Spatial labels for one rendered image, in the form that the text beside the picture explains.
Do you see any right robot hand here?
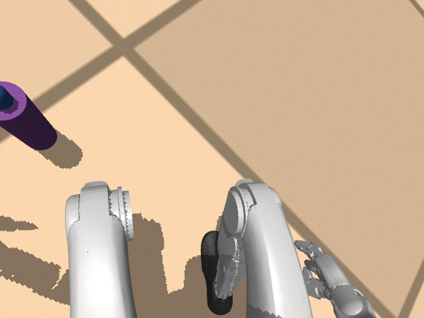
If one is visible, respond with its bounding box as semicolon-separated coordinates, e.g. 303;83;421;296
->
294;240;351;300

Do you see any bottle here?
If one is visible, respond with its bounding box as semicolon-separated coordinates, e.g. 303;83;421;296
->
0;81;57;150

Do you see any right robot arm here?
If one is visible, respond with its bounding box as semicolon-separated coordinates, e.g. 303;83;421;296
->
329;285;377;318

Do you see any right robot foot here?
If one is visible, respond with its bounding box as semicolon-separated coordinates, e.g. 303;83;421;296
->
201;231;233;315

